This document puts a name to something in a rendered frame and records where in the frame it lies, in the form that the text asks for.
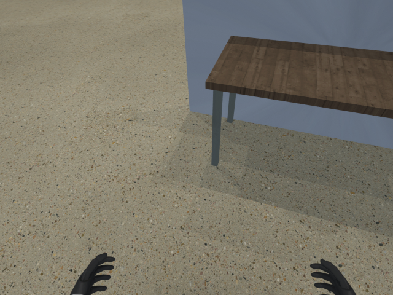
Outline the robot right hand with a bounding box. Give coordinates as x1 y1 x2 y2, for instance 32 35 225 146
310 259 356 295

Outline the robot left hand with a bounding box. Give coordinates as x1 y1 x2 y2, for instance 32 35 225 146
70 253 115 295

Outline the table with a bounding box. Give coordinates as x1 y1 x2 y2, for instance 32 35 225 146
206 36 393 166

